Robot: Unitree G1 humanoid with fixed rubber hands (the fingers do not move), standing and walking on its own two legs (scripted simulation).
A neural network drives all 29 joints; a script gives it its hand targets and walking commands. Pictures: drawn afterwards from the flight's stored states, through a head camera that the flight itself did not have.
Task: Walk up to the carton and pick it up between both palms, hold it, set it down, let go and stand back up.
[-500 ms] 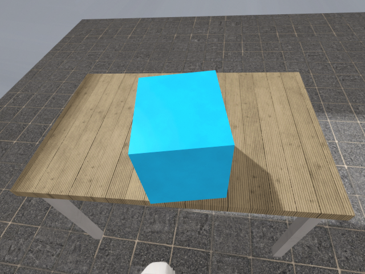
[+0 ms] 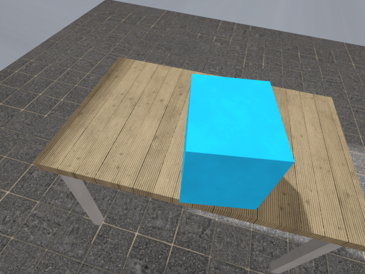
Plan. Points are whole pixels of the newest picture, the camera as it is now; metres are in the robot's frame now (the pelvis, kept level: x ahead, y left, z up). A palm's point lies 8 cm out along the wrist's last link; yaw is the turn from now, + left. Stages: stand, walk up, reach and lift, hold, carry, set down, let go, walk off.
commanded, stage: walk up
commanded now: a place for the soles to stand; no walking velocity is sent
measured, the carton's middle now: (224, 142) +0.47 -0.10 -0.02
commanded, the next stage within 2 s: reach and lift in 1.56 s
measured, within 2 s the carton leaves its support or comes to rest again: neither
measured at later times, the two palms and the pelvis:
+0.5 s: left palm out of the picture +0.05 +0.20 -0.13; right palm out of the picture +0.05 -0.28 -0.13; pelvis +0.02 -0.04 +0.00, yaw -2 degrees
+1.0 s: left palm out of the picture +0.04 +0.22 -0.13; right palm out of the picture +0.05 -0.27 -0.13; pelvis +0.02 -0.02 +0.00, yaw -3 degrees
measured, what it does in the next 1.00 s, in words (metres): steps on the spot: right foot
